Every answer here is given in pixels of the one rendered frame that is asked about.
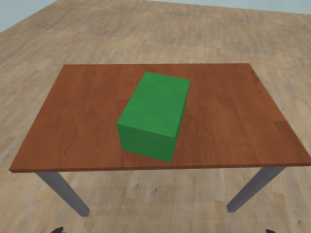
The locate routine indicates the carton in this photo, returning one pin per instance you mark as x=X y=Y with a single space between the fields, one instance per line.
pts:
x=150 y=123

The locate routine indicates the table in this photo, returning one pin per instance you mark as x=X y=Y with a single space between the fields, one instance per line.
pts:
x=230 y=121

